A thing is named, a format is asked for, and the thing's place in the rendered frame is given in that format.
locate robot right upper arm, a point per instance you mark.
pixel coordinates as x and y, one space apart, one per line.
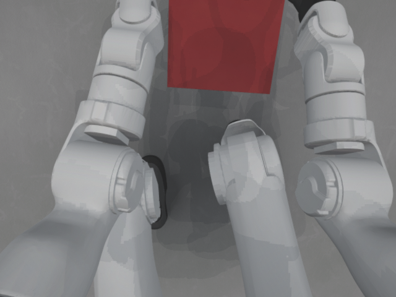
350 199

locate robot right thigh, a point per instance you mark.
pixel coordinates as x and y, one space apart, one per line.
257 204

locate robot left upper arm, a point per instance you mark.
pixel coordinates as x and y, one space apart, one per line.
93 184

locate left robot forearm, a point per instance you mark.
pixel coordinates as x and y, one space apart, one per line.
113 111

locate right robot forearm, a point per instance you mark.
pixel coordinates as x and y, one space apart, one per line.
334 87

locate left robot foot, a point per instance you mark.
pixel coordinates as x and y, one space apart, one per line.
159 169

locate right robot hand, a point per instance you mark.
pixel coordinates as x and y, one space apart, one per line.
302 6

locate carton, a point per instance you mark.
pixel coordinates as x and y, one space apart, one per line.
225 45

